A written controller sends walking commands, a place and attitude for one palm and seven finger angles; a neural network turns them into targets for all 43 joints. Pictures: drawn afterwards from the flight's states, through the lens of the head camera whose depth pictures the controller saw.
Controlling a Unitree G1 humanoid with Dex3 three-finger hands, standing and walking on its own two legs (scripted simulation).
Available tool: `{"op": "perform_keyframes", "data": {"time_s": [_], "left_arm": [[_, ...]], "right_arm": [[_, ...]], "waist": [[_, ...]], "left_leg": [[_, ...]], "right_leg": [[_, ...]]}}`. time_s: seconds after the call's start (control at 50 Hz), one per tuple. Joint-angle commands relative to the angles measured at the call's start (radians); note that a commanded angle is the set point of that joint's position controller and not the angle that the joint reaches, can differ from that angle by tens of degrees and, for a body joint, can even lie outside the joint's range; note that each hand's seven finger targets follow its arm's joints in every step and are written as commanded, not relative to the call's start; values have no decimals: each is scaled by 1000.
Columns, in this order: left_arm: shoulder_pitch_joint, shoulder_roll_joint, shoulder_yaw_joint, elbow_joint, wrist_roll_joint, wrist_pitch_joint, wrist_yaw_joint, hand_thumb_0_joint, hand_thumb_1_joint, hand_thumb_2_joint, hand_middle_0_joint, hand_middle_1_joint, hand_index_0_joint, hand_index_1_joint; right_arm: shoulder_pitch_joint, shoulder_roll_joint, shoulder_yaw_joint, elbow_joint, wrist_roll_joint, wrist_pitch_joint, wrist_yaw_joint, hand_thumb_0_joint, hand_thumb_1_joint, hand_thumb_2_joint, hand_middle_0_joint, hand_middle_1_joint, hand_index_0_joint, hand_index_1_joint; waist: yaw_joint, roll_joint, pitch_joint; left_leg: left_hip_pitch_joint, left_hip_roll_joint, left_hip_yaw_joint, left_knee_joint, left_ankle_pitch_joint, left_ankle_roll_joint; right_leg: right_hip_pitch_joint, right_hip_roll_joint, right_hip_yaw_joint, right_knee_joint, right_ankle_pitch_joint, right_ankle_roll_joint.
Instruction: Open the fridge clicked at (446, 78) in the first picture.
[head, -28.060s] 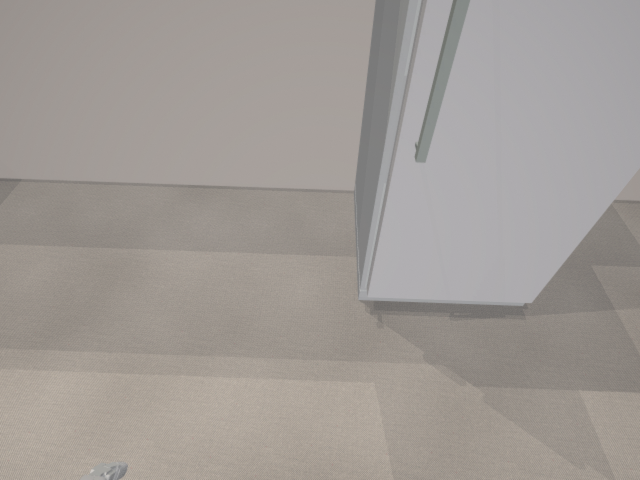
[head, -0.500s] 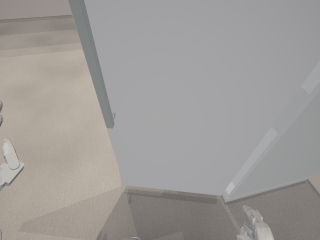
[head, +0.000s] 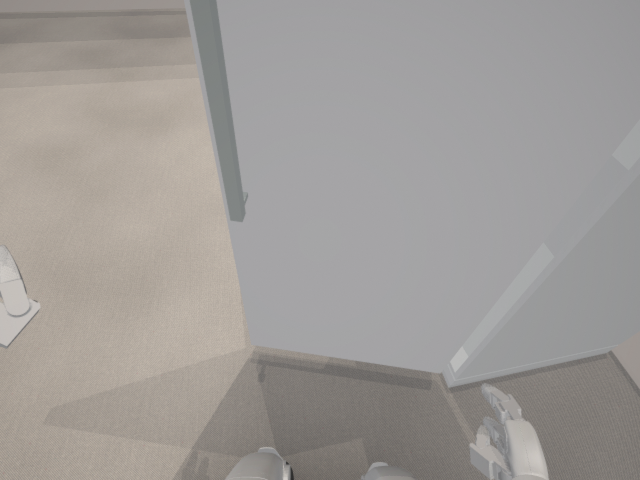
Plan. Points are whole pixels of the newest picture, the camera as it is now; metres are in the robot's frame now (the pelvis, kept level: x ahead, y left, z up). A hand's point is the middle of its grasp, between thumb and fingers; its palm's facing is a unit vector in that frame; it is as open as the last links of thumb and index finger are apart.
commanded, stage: step back with the hand held close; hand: left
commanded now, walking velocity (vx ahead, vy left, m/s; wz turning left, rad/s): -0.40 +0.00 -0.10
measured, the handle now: (220, 69) +0.54 +0.17 +0.23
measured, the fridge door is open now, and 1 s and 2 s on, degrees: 70 70 70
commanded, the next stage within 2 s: stop stepping back and stand still in 0.28 s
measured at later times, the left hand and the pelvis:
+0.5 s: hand out of the picture +0.12 +0.24 +0.18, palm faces +0.24 -0.83 -0.51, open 7.4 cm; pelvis -0.11 +0.01 +0.02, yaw -8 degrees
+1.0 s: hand out of the picture +0.01 +0.27 +0.19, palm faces +0.41 -0.82 -0.41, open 7.4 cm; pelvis -0.21 +0.02 +0.02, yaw -5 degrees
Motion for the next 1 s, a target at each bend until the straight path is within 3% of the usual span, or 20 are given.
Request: {"op": "perform_keyframes", "data": {"time_s": [0.0,0.08,0.1,0.12,0.16,0.22,0.28,0.36,0.42,0.5,0.54,0.56,0.66,0.74,0.76,0.86,0.88,0.9,0.92,0.98], "left_arm": [[56,136,125,-195,-36,-51,9,0,900,900,-200,-300,-200,-300],[-21,125,52,-218,-52,-41,11,0,900,900,-200,-300,-200,-300],[-62,159,57,-216,-46,-39,15,0,900,900,-200,-300,-200,-300],[-124,206,69,-227,-32,-39,27,0,900,900,-200,-300,-200,-300],[-128,205,48,-165,-23,-7,24,0,900,900,-200,-300,-200,-300],[-83,216,73,-148,-12,-2,15,0,900,900,-200,-300,-200,-300],[11,210,100,-163,-33,4,4,0,900,900,-200,-300,-200,-300],[186,193,125,-209,-68,17,-23,0,900,900,-200,-300,-200,-300],[190,178,117,-282,-64,28,-9,0,900,900,-200,-300,-200,-300],[108,199,117,-221,-50,43,16,0,900,900,-200,-300,-200,-300],[12,223,119,-205,-45,34,21,0,900,900,-200,-300,-200,-300],[21,200,103,-152,-44,38,25,0,900,900,-200,-300,-200,-300],[-66,162,51,-101,-22,25,32,0,900,900,-200,-300,-200,-300],[-66,176,72,-160,-9,0,30,0,900,900,-200,-300,-200,-300],[-84,192,88,-157,1,1,28,0,900,900,-200,-300,-200,-300],[5,149,56,-98,-15,9,12,0,900,900,-200,-300,-200,-300],[-4,164,67,-99,-10,9,9,0,900,900,-200,-300,-200,-300],[-26,191,86,-91,-11,9,6,0,900,900,-200,-300,-200,-300],[-87,191,88,-114,-22,-2,7,0,900,900,-200,-300,-200,-300],[-81,172,80,-75,-32,-3,9,0,900,900,-200,-300,-200,-300]], "right_arm": [[-79,-126,-62,-135,-5,-70,3,0,-900,-900,200,300,200,300],[-86,-108,-39,-94,-13,-71,14,0,-900,-900,200,300,200,300],[-83,-96,-37,-88,-13,-54,14,0,-900,-900,200,300,200,300],[-82,-76,-25,-75,-19,-44,9,0,-900,-900,200,300,200,300],[-115,-82,-38,-89,-2,-36,-3,0,-900,-900,200,300,200,300],[-133,-69,-9,-89,-4,2,-15,0,-900,-900,200,300,200,300],[-99,-106,-26,-121,19,31,-24,0,-900,-900,200,300,200,300],[-101,-117,-49,-164,7,14,3,0,-900,-900,200,300,200,300],[-41,-127,-56,-155,11,-23,20,0,-900,-900,200,300,200,300],[-75,-146,-48,-164,11,-25,7,0,-900,-900,200,300,200,300],[-74,-132,-48,-146,0,-15,-2,0,-900,-900,200,300,200,300],[-40,-120,-47,-114,5,-17,-6,0,-900,-900,200,300,200,300],[-15,-132,-39,-86,7,-26,-12,0,-900,-900,200,300,200,300],[-44,-142,-23,-86,4,-41,-17,0,-900,-900,200,300,200,300],[-54,-138,-27,-95,-3,-43,-15,0,-900,-900,200,300,200,300],[-54,-134,-30,-90,-6,-42,6,0,-900,-900,200,300,200,300],[-50,-131,-37,-98,-12,-32,7,0,-900,-900,200,300,200,300],[-50,-116,-43,-101,-15,-19,11,0,-900,-900,200,300,200,300],[-40,-129,-44,-89,-12,-25,18,0,-900,-900,200,300,200,300],[0,-98,-28,-60,2,-32,26,0,-900,-900,200,300,200,300]], "waist": [[30,186,-187],[28,108,-173],[15,-43,-179],[11,-132,-174],[28,-216,-179],[17,-89,-185],[18,-30,-245],[52,217,-357],[29,175,-348],[2,60,-137],[-5,-141,-90],[1,-163,-91],[-14,-67,-101],[-6,284,-49],[-4,259,-24],[14,159,-57],[17,19,-46],[13,-212,-22],[13,-241,-11],[-9,-115,-70]], "left_leg": [[-72,264,-261,-481,-423,60],[189,173,-150,-318,-189,-41],[221,99,-79,-154,-172,-83],[264,29,9,-12,-170,-112],[143,-18,-21,174,-260,-103],[104,-19,-8,69,-158,-102],[241,58,-38,-185,359,-69],[400,293,-212,-291,825,38],[420,245,-152,-270,531,39],[81,92,-68,-279,-350,-40],[183,-14,-20,50,-272,-88],[218,-10,-25,169,-249,-88],[257,9,-1,-90,-318,-35],[96,220,-371,-508,-781,64],[3,241,-406,-557,-790,81],[-65,131,-167,-382,-632,7],[-117,64,-97,-170,-576,-17],[-199,-15,-8,157,-435,-46],[-180,-12,6,363,-341,-69],[27,48,-13,276,-297,-63]], "right_leg": [[272,33,-26,131,-206,-26],[186,-63,52,-443,-89,-79],[125,-202,258,-525,60,-132],[55,-351,352,-553,321,-160],[123,-371,308,-458,638,-169],[278,-322,198,-318,949,-145],[296,-173,98,-236,770,-46],[139,-20,22,-23,-174,-4],[152,-38,-2,-100,-122,-6],[298,-97,12,-437,-81,-57],[15,-327,336,-644,-397,-166],[-59,-360,352,-652,-437,-185],[42,-269,152,-467,-343,-126],[88,-23,-95,-5,-190,-35],[138,-21,-89,110,-172,-37],[402,-27,-126,-269,-201,-74],[412,-104,15,-399,-260,-123],[344,-308,378,-567,-459,-225],[254,-446,514,-651,-420,-278],[115,-348,259,-564,-350,-214]]}}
